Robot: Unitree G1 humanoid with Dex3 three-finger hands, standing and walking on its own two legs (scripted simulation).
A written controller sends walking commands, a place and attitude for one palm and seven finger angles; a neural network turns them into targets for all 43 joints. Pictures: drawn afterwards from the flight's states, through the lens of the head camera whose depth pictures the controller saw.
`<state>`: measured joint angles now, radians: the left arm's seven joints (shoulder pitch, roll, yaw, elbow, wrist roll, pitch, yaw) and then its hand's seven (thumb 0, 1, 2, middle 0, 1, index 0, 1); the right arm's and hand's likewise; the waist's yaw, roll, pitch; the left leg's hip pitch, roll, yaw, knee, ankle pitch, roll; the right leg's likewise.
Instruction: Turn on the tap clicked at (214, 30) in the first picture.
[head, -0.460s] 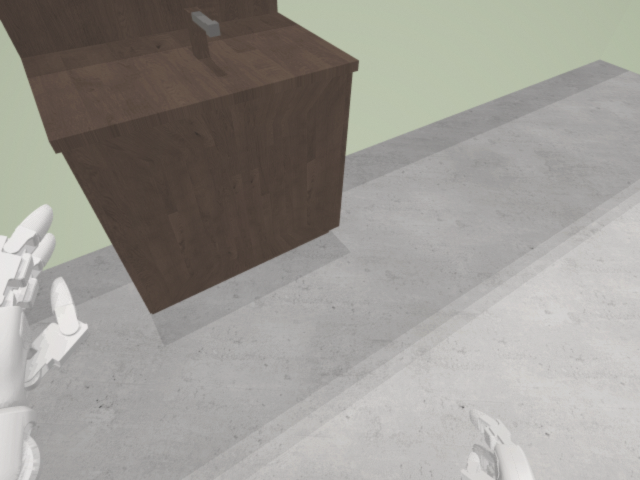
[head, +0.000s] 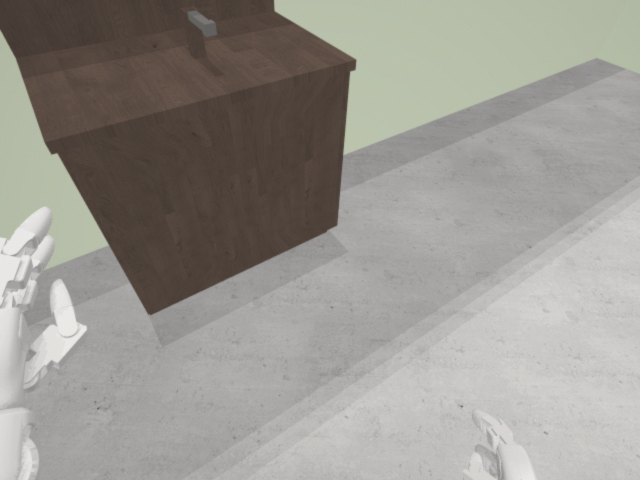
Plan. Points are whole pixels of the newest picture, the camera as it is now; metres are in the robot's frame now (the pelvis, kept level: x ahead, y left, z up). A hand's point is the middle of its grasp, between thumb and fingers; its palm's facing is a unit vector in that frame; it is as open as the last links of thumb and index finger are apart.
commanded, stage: walk to a spot facing it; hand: left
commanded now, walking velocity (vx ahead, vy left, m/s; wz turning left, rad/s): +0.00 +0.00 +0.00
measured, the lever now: (209, 28) +1.06 +0.35 +0.12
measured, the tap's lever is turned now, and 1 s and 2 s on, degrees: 0 0 0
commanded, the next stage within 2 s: turn to face it in 1.58 s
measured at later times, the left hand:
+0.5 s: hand (197, 266) +0.29 +0.15 +0.16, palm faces +0.26 -0.89 -0.37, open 7.4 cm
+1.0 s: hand (292, 164) +0.45 +0.07 +0.18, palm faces +0.10 -0.88 -0.46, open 7.4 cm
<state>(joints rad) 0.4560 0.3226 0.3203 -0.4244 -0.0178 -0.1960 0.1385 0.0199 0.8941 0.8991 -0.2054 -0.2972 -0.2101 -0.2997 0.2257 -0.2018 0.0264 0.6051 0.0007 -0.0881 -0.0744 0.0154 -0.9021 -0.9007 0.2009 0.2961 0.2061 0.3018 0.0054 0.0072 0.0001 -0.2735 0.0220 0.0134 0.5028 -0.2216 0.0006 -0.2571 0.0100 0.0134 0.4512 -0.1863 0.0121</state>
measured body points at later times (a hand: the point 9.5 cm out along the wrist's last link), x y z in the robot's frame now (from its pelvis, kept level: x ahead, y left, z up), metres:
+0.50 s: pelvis +0.04 -0.04 -0.01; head +0.04 -0.05 +0.44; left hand +0.27 +0.20 +0.18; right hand +0.15 -0.29 -0.11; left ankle +0.03 +0.10 -0.67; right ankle +0.04 -0.11 -0.74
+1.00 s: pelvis +0.16 -0.07 -0.01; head +0.17 -0.09 +0.44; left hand +0.43 +0.12 +0.21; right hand +0.25 -0.31 -0.10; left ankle +0.18 +0.08 -0.74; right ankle +0.19 -0.19 -0.71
